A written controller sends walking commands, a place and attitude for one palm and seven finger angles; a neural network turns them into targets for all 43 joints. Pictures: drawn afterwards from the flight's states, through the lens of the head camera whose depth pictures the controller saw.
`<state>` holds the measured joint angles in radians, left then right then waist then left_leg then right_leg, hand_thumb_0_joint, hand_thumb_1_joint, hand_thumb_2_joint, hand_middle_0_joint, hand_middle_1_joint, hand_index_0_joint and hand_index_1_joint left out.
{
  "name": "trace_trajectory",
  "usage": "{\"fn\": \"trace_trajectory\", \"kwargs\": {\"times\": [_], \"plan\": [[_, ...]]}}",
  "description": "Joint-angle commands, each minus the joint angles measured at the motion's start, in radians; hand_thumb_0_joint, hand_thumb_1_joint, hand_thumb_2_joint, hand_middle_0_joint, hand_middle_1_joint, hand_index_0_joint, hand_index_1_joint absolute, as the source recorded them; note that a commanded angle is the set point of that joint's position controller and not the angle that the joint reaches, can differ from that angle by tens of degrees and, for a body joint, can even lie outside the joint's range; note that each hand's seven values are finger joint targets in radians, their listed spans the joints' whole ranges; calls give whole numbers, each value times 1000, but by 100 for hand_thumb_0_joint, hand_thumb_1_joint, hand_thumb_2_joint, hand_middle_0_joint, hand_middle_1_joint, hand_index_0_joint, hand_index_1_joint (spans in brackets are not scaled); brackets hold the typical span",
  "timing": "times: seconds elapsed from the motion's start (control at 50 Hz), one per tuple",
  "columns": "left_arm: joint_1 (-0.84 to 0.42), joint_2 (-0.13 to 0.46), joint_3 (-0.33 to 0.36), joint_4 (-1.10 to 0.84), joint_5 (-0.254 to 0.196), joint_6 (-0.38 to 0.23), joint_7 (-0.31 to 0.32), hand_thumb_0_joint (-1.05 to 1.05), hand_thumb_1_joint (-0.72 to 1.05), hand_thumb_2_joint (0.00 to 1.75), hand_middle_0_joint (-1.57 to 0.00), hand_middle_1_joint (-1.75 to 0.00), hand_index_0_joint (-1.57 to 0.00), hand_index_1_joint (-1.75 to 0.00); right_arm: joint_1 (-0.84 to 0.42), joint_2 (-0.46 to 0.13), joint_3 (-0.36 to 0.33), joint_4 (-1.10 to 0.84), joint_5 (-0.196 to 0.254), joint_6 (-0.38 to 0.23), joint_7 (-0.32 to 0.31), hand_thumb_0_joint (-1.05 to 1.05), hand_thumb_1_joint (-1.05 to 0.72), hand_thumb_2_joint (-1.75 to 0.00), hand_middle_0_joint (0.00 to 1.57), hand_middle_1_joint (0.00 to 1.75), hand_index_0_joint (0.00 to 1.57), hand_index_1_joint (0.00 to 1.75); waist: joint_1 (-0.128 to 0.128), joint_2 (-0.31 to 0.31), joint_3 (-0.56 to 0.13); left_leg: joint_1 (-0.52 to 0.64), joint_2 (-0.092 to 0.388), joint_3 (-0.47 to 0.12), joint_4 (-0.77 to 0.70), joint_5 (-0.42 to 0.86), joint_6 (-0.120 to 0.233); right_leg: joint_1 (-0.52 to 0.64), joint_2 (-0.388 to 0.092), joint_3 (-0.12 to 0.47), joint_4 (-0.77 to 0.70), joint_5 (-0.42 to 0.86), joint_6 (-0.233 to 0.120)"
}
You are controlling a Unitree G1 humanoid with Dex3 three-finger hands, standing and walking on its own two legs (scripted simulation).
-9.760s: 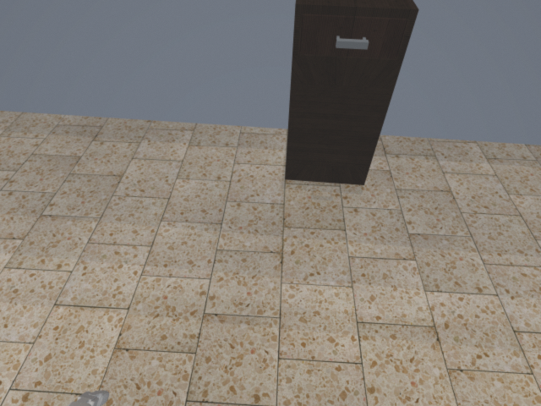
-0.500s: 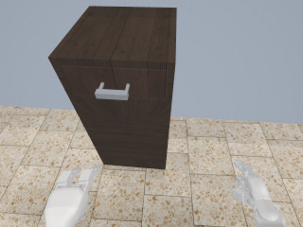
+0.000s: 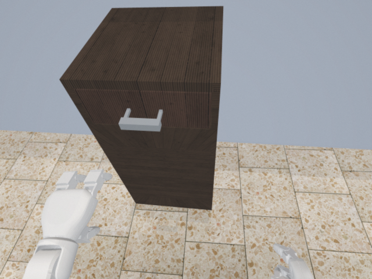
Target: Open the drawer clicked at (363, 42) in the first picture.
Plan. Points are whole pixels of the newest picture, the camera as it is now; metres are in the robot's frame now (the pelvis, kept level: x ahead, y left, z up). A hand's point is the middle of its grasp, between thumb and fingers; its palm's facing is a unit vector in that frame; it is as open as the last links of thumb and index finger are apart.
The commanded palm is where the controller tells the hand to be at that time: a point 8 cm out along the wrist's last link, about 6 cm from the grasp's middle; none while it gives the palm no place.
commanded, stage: raise the hand with hooked fingers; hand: left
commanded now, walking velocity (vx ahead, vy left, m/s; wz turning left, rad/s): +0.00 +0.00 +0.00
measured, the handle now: (142, 118) +0.51 +0.19 +0.01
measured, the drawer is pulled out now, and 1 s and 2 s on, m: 0.00 0.00 0.00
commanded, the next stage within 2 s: move the hooked fingers above the handle in 0.98 s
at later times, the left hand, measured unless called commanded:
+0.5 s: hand (74, 170) +0.28 +0.25 +0.11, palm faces +0.08 -0.06 -1.00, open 13.7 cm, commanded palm +0.26 +0.25 +0.17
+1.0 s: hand (71, 168) +0.28 +0.25 +0.12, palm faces +0.08 -0.06 -1.00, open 13.8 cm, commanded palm +0.25 +0.25 +0.18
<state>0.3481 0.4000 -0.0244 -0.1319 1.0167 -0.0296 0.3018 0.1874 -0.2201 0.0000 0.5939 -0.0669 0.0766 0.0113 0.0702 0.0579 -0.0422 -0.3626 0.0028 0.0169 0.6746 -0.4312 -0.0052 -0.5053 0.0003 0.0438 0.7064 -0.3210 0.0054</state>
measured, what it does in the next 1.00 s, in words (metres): stands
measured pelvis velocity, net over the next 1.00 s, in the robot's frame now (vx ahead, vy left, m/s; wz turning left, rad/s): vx -0.02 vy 0.00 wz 0.03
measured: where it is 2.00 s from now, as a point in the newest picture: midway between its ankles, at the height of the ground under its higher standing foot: outside the picture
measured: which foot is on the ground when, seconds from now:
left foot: down 0.00-1.00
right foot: down 0.00-1.00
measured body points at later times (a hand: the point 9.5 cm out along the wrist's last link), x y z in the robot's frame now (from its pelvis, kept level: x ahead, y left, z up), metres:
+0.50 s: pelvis -0.01 +0.00 +0.02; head +0.00 -0.03 +0.47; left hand +0.27 +0.25 +0.16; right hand +0.22 -0.20 -0.08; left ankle -0.06 +0.12 -0.72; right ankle +0.02 -0.12 -0.72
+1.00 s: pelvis -0.02 +0.00 +0.02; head +0.00 -0.03 +0.47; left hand +0.27 +0.25 +0.17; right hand +0.15 -0.23 -0.10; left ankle -0.06 +0.12 -0.72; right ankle +0.02 -0.12 -0.72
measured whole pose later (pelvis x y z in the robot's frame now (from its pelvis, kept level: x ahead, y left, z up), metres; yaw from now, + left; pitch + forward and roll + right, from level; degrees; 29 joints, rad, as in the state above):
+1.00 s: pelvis -0.02 +0.00 +0.02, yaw +1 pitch +1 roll +1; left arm -0.10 0.51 -0.02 0.05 0.92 -0.08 0.07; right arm 0.18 -0.27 -0.04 0.64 0.00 0.11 -0.01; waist 0.09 0.07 0.01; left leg -0.18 -0.02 0.00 0.44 -0.28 0.00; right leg -0.31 -0.03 0.02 0.47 -0.18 0.01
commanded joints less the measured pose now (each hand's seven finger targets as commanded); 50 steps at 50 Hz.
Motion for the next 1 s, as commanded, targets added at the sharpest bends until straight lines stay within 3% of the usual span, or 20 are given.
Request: {"fn": "trace_trajectory", "kwargs": {"times": [0.0,0.18,0.3,0.56,0.64,0.66,0.72,0.82,0.9,0.98], "plan": [[-145,159,139,-184,-17,-21,51,0,-20,43,-28,-100,-28,-100,-146,-115,-63,-163,8,-64,-12,0,-90,-90,20,30,20,30,2,-73,-247,25,-24,-19,-83,452,22,257,4,5,-71,373,-54],[-346,202,105,-164,-34,38,-36,0,-41,34,-29,-114,-29,-114,-176,-124,-64,-145,34,-47,-25,0,-90,-90,20,30,20,30,18,-23,-222,93,-24,-6,-159,484,19,322,-2,-19,-131,358,-53],[-497,239,100,-91,-45,64,-119,0,-50,30,-30,-120,-30,-120,-183,-122,-44,-141,49,-25,-34,0,-90,-90,20,30,20,30,17,-37,-173,106,-28,9,-222,433,20,370,0,-26,-191,327,-50],[-803,323,112,-18,-85,15,-259,0,-50,30,-30,-120,-30,-120,-167,-128,-31,-124,60,-9,-42,0,-90,-90,20,30,20,30,5,-9,-202,159,-31,4,-282,456,16,441,2,-48,-253,334,-48],[-697,289,108,50,-107,-2,-293,0,-50,30,-30,-120,-30,-120,-152,-134,-35,-130,64,-6,-30,0,-90,-90,20,30,20,30,21,-67,-179,130,-28,9,-292,474,14,449,2,-56,-255,340,-45],[-694,286,106,41,-111,-10,-297,0,-50,30,-30,-120,-30,-120,-152,-137,-39,-131,66,-4,-27,0,-90,-90,20,30,20,30,18,-72,-153,125,-27,11,-297,459,14,434,4,-55,-262,329,-45],[-705,313,137,-24,-111,-43,-286,0,-50,30,-30,-120,-30,-120,-153,-143,-46,-139,61,-9,-22,0,-90,-90,20,30,20,30,27,-45,-203,136,-28,6,-298,462,14,448,5,-49,-259,322,-46],[-722,353,190,-48,-103,-81,-222,0,-50,30,-30,-120,-30,-120,-139,-142,-55,-125,59,-18,-23,0,-90,-90,20,30,20,30,33,-24,-226,134,-31,0,-297,449,12,444,2,-44,-258,301,-48],[-726,326,169,-14,-102,-69,-185,0,-50,30,-30,-120,-30,-120,-137,-140,-61,-113,68,-20,-24,0,-90,-90,20,30,20,30,25,-29,-206,127,-32,8,-301,422,13,420,0,-48,-263,276,-47],[-734,303,125,3,-94,-39,-188,0,-50,30,-30,-120,-30,-120,-152,-141,-58,-110,73,-20,-27,0,-90,-90,20,30,20,30,18,-15,-189,125,-33,14,-310,385,14,410,0,-48,-272,240,-46]]}}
